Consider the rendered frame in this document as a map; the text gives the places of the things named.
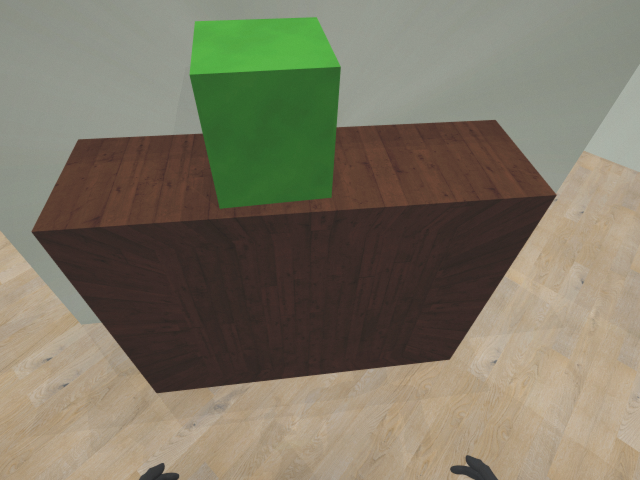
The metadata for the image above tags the pedestal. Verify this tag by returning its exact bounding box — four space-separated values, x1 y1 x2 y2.
31 120 557 393

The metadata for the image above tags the carton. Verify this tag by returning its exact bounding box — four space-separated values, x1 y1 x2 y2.
189 17 341 209

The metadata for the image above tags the right robot hand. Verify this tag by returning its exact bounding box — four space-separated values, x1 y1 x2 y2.
450 455 498 480

